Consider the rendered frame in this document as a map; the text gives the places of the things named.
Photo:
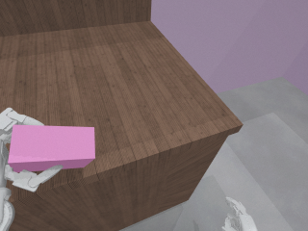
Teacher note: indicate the table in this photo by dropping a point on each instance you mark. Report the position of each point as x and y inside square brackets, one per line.
[102, 63]

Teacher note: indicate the left robot forearm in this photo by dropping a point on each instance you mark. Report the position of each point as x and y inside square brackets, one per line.
[7, 211]

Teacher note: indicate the sponge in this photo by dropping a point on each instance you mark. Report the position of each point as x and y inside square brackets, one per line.
[40, 147]

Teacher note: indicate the left robot hand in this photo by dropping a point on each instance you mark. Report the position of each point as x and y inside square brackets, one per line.
[25, 179]

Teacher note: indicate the right robot hand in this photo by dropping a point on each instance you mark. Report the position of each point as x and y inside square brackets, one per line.
[243, 222]

